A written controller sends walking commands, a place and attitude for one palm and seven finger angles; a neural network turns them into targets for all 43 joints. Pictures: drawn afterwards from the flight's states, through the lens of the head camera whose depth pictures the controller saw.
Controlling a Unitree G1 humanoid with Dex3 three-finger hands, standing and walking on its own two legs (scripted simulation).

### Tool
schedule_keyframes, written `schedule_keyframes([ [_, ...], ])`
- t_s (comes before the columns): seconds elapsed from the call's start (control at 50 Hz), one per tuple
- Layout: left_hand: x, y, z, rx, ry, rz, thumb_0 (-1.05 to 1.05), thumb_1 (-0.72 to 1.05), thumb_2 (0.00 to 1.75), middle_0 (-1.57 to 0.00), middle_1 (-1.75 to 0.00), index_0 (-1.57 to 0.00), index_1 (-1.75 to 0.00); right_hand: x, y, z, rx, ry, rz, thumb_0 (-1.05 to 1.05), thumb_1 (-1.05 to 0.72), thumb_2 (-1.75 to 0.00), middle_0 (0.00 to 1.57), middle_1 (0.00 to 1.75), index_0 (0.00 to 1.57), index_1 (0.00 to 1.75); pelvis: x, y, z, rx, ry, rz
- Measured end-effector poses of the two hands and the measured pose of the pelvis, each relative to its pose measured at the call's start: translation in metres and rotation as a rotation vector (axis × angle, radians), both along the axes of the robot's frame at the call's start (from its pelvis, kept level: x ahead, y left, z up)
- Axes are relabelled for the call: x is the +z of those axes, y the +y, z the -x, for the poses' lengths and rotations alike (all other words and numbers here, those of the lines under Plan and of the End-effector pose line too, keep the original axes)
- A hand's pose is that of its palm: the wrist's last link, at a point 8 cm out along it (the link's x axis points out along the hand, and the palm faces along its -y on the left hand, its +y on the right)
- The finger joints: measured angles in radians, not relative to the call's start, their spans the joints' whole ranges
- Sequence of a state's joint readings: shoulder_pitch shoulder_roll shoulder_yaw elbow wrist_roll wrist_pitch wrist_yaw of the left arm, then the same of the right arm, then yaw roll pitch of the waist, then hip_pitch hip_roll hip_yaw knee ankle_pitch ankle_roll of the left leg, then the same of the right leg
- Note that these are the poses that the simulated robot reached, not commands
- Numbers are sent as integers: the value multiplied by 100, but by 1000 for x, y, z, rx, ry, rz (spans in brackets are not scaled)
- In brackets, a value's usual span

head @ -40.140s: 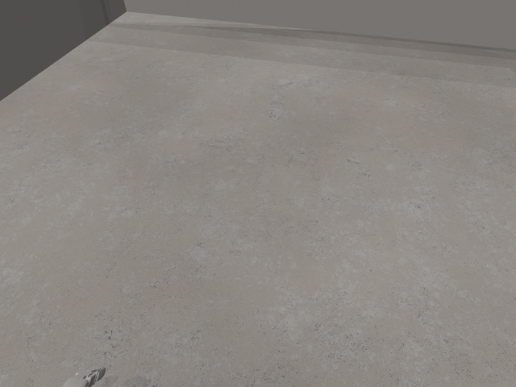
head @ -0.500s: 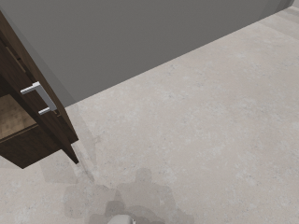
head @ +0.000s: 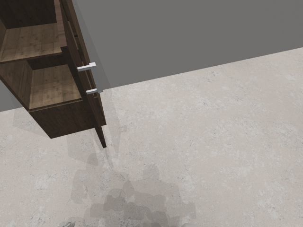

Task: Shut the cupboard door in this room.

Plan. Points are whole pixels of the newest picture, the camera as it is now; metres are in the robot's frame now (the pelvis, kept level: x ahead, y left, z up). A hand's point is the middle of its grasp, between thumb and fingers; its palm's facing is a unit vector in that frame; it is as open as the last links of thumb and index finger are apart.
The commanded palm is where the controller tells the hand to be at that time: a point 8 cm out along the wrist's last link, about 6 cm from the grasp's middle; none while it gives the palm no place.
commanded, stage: turn or walk to find it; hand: left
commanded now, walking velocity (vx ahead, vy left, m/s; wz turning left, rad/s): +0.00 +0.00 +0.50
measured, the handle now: (91, 79) +0.57 +0.26 +0.02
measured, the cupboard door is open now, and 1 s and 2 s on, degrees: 92 92 92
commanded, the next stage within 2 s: stand and wait in 0.28 s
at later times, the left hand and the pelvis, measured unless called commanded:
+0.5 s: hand out of the picture -0.03 +0.18 -0.17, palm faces +0.29 -0.93 -0.24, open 7.4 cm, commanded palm none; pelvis +0.00 -0.02 +0.00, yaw +14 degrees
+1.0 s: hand out of the picture -0.02 +0.17 -0.17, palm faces +0.26 -0.94 -0.22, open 7.3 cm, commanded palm none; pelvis +0.01 -0.01 +0.00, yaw +14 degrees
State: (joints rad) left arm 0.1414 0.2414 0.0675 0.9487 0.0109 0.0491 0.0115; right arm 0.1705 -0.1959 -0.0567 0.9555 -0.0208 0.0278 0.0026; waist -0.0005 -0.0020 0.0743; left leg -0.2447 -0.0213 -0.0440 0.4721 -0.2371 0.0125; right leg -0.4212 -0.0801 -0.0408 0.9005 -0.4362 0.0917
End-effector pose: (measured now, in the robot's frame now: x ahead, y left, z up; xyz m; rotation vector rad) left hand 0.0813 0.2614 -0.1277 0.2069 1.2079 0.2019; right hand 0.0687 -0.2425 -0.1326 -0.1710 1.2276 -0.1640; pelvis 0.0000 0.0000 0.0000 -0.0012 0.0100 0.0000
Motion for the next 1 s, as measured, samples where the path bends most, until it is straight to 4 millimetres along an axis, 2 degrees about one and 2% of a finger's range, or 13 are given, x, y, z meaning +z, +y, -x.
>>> schedule_keyframes([
  [0.06,4,-13,-5,8,-35,-13,1,91,89,-20,-30,-20,-30,-11,-10,-1,14,15,-22,0,-91,-90,21,30,20,30,-4,-12,0,31,2,-10],
  [0.12,5,-28,-1,20,-69,-34,1,91,89,-20,-30,-20,-30,-26,-24,-5,28,29,-42,0,-91,-90,21,30,20,30,-12,-25,0,63,-2,-16],
  [0.24,15,-47,36,103,-35,-34,0,91,89,-20,-30,-20,-30,-23,-40,-18,89,63,-42,1,-91,-90,20,30,20,30,-3,-35,1,139,-16,-37],
  [0.34,12,-53,68,179,12,-13,1,91,89,-20,-30,-21,-30,-17,-40,-29,152,91,-25,1,-91,-90,20,30,19,30,1,-37,-1,200,-11,-42],
  [0.44,0,-50,104,250,68,22,1,91,89,-20,-30,-21,-30,-11,-22,-50,227,89,2,1,-91,-90,20,30,19,30,0,-29,-2,230,-3,-34],
  [0.54,-24,-35,146,320,154,68,1,91,89,-20,-30,-21,-30,-7,15,-76,291,4,23,1,-91,-90,20,30,19,30,-11,-8,0,247,-8,-3],
  [0.6,-28,-28,161,337,206,81,1,91,89,-20,-30,-20,-30,1,37,-81,309,-35,15,0,-91,-90,20,30,19,30,-8,-1,0,237,-24,-12],
  [0.7,-20,-23,160,341,206,91,1,91,89,-20,-30,-20,-30,5,59,-76,318,-42,-10,0,-91,-90,20,30,20,30,1,7,1,251,-35,3],
  [0.76,-16,-24,150,327,182,86,1,91,89,-20,-30,-20,-30,2,59,-73,297,-43,-21,-1,-93,-90,21,30,20,30,2,8,1,249,-34,-5],
  [0.88,-15,-35,130,286,146,60,1,91,89,-20,-30,-20,-30,-16,41,-55,238,4,-48,-1,-93,-90,21,30,20,30,-5,-1,-3,234,-40,-29],
  [1.0,-11,-48,117,257,138,66,1,92,89,-20,-30,-20,-30,-18,17,-22,198,97,-32,-1,-94,-90,20,30,20,30,0,-7,-10,238,-36,-21],
])
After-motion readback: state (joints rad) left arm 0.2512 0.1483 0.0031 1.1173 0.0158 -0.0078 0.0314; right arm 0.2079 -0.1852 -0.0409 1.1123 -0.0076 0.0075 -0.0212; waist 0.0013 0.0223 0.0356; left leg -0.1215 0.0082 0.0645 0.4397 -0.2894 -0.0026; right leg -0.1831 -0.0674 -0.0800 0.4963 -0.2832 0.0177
